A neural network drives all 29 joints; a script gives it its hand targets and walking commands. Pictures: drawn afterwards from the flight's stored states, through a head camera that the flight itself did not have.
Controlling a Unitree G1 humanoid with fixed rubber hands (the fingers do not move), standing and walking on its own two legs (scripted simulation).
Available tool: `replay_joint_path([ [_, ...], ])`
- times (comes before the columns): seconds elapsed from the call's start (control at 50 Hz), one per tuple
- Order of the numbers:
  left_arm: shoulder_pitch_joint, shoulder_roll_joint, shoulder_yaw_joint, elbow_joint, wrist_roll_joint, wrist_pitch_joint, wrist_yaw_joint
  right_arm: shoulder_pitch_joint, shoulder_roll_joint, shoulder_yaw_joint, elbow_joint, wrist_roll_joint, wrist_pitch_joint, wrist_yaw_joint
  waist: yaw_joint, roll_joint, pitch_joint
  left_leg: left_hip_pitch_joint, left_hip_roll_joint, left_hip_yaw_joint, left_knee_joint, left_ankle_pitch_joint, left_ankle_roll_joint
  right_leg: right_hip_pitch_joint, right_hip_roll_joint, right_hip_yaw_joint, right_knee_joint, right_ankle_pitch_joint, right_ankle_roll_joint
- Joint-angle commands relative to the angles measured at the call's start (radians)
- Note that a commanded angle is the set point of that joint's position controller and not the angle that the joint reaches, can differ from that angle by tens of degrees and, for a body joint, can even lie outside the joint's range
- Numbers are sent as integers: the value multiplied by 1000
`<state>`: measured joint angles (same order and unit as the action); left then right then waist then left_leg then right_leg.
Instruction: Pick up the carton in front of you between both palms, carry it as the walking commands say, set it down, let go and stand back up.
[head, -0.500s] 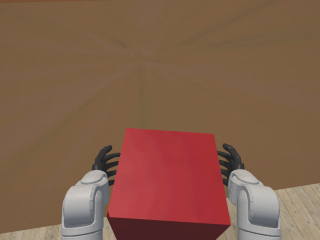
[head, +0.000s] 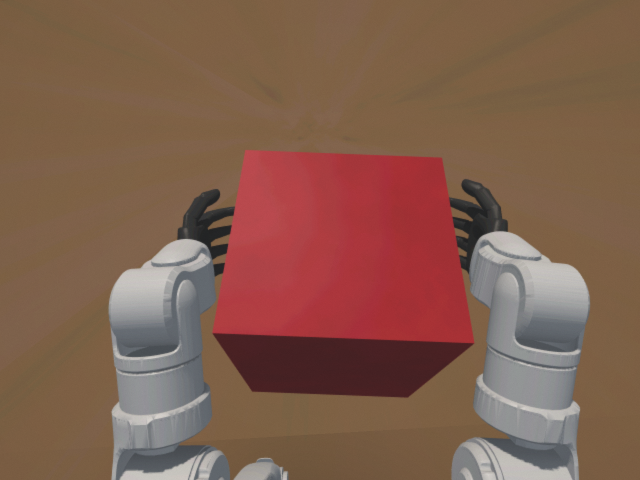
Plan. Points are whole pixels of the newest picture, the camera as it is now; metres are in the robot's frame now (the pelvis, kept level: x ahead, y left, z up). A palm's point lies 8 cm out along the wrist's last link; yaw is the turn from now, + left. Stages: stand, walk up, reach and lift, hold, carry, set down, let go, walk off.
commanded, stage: carry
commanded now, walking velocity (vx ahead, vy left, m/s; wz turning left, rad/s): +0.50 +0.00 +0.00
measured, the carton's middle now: (336, 288) +0.35 +0.01 +0.07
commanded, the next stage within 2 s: none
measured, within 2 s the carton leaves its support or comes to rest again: neither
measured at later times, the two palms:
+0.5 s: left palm (264, 67) +0.74 +0.15 +0.14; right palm (443, 72) +0.72 -0.15 +0.14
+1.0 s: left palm out of the picture +1.06 +0.18 +0.19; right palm out of the picture +1.07 -0.12 +0.20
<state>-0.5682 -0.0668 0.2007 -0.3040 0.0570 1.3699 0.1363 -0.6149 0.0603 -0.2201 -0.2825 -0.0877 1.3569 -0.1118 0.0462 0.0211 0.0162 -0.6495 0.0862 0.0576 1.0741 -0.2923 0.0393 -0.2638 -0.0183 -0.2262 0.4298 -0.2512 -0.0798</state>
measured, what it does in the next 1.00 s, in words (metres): climbs: left foot, then right foot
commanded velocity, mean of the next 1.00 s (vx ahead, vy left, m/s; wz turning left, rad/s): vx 0.50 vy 0.00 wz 0.00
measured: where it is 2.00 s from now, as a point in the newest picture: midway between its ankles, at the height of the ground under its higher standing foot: (344, 197)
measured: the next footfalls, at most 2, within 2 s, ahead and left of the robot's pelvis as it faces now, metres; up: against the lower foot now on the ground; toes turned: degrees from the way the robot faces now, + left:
left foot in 0.20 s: +0.32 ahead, +0.11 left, +0.02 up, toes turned +6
right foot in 0.60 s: +0.58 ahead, -0.08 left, +0.04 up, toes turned -6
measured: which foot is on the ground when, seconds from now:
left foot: up 0.00-0.18, down 0.20-0.60, up 0.62-0.98, down 1.00-1.00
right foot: down 0.00-0.20, up 0.22-0.58, down 0.60-1.00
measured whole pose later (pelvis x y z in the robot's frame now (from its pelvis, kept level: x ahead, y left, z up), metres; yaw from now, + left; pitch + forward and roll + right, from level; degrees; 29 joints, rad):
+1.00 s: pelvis +0.67 +0.02 +0.02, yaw -1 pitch +5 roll +1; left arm -0.90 0.01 0.29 0.03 0.05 1.34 0.15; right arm -0.92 0.01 -0.31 0.03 -0.11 1.33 -0.12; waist 0.05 -0.01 0.03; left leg -0.61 -0.01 0.14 0.62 -0.18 0.08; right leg -0.15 -0.03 -0.08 0.59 -0.54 -0.02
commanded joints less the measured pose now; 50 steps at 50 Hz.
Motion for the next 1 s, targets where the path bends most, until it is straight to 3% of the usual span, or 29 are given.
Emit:
replay_joint_path([
  [0.0,-807,-806,-695,10,-478,-22,-255,-676,832,695,81,417,-6,197,9,-126,-403,-91,8,24,-145,71,-2,376,-242,223,-107,342,-133],
  [0.1,-991,-846,-637,150,-485,-39,-246,-855,875,635,220,447,-14,196,21,-171,-368,7,-59,111,-384,127,36,381,-207,156,-28,513,-98],
  [0.14,-1058,-860,-608,196,-485,-42,-235,-914,887,600,273,460,-16,196,-21,-175,-402,186,-121,164,-478,129,66,341,-193,93,113,696,-53],
  [0.16,-1083,-870,-592,216,-484,-42,-229,-923,892,576,306,466,-18,196,-71,-128,-476,405,-158,203,-552,175,75,272,-150,28,282,725,-13],
  [0.18,-1104,-872,-580,229,-480,-43,-224,-926,895,554,328,470,-19,199,-121,-33,-570,687,-25,11,-564,113,98,74,-122,60,485,476,21],
  [0.2,-1131,-900,-562,242,-482,-36,-221,-963,871,528,355,459,-24,196,-128,251,-734,1002,262,-501,-596,127,247,-231,6,119,772,-1,66],
  [0.22,-1156,-894,-543,254,-475,-37,-214,-949,907,516,375,472,-26,197,-152,322,-726,1085,272,-665,-698,167,286,-434,83,202,938,-268,55],
  [0.24,-1174,-926,-529,256,-464,-41,-205,-998,938,510,337,485,-27,199,-140,246,-672,1079,256,-554,-646,291,273,-525,37,248,1019,-250,34],
  [0.26,-1186,-933,-508,247,-447,-44,-197,-1040,982,515,303,506,-30,203,-151,126,-635,1056,234,-463,-592,434,242,-578,9,243,1020,-216,24],
  [0.28,-1184,-944,-491,242,-428,-46,-188,-1088,1013,519,258,523,-33,205,-143,67,-609,1018,217,-388,-577,514,210,-591,-15,249,974,-180,20],
  [0.3,-1170,-950,-475,231,-408,-49,-179,-1124,1035,523,215,538,-36,206,-131,55,-613,986,201,-344,-582,515,189,-567,-25,252,930,-150,22],
  [0.34,-1137,-949,-462,198,-369,-56,-164,-1148,1048,532,136,545,-40,201,-120,70,-631,991,195,-302,-588,509,177,-566,-28,246,868,-143,26],
  [0.42,-1064,-896,-489,109,-303,-72,-139,-1092,993,569,28,513,-49,187,-132,100,-621,1006,172,-202,-587,593,195,-606,-16,189,654,-156,38],
  [0.5,-1015,-841,-550,80,-281,-72,-142,-995,928,627,32,481,-48,192,-126,129,-578,873,97,-33,-572,707,136,-347,51,76,260,41,42],
  [0.52,-1007,-835,-563,91,-288,-69,-149,-978,916,637,50,477,-46,196,-107,144,-579,845,93,-3,-532,802,113,-245,86,40,192,50,28],
  [0.54,-998,-835,-575,109,-297,-65,-159,-966,906,644,72,474,-44,201,-61,144,-599,807,87,33,-441,899,77,-88,110,25,107,129,10],
  [0.56,-995,-836,-586,127,-310,-62,-171,-955,900,653,99,469,-42,206,-2,126,-646,698,71,70,-310,847,40,144,89,27,66,198,-12],
  [0.58,-974,-839,-589,150,-331,-59,-187,-968,885,660,125,466,-40,210,56,53,-710,508,54,32,-168,514,23,395,-54,204,81,123,-25],
  [0.6,-992,-813,-583,179,-324,-64,-196,-949,915,650,146,458,-30,217,40,-294,-850,153,-88,-4,106,-28,-26,727,-332,728,89,296,-212],
  [0.62,-966,-849,-592,204,-354,-59,-207,-968,898,640,169,454,-25,220,75,-344,-810,-35,-162,-60,319,-272,-21,789,-340,864,28,402,-268],
  [0.64,-999,-882,-598,183,-390,-55,-219,-979,923,638,191,447,-28,218,70,-269,-734,-149,-121,-107,412,-247,0,782,-314,743,87,541,-242],
  [0.66,-1041,-925,-614,168,-430,-55,-229,-986,931,616,194,438,-32,213,80,-146,-688,-195,-95,-107,398,-215,3,751,-293,642,116,623,-197],
  [0.7,-1140,-982,-636,107,-491,-63,-242,-989,947,586,194,418,-37,199,66,-89,-619,-220,-63,-92,284,-165,9,683,-250,544,96,627,-137],
  [0.74,-1199,-1003,-636,58,-523,-66,-245,-975,944,561,191,392,-41,182,56,-96,-623,-202,-59,-75,209,-156,8,656,-248,515,71,578,-129],
  [0.82,-1209,-974,-615,46,-534,-52,-245,-944,889,531,190,340,-39,148,49,-122,-577,-193,-61,-15,0,-130,-1,572,-234,420,29,583,-155],
  [0.9,-1141,-946,-595,178,-504,-36,-259,-919,867,539,274,323,-23,148,28,-181,-508,49,-117,96,-340,47,11,398,-168,254,25,657,-99],
  [0.94,-1113,-944,-574,259,-484,-33,-264,-931,884,539,331,339,-19,162,-20,-192,-523,260,-179,165,-472,96,41,332,-153,174,158,886,-53],
  [0.96,-1103,-946,-562,292,-472,-34,-264,-921,899,536,361,352,-19,172,-78,-172,-585,482,-179,181,-553,160,56,251,-134,127,296,845,-9],
  [0.98,-1099,-942,-555,319,-455,-37,-264,-920,915,532,383,370,-21,185,-126,-103,-644,745,-58,17,-550,94,77,59,-118,156,442,552,20],
])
